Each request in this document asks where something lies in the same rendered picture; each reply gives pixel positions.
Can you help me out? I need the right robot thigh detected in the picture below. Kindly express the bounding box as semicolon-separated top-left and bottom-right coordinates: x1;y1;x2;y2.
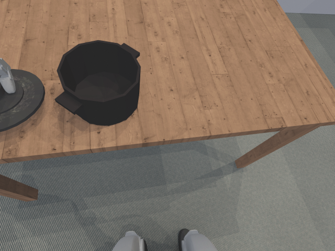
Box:
182;234;218;251

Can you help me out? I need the pot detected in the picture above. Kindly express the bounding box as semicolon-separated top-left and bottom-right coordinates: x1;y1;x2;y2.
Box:
55;40;141;126

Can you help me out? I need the left robot hand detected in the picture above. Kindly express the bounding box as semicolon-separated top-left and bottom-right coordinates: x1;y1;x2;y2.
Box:
0;58;16;94

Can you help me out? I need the table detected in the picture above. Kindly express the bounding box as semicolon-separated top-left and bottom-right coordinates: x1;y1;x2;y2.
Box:
0;0;335;202

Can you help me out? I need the robot left shin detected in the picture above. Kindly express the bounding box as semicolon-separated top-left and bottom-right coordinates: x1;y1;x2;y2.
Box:
125;231;139;237

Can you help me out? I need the lid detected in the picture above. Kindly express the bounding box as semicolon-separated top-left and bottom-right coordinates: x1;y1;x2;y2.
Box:
0;69;45;132

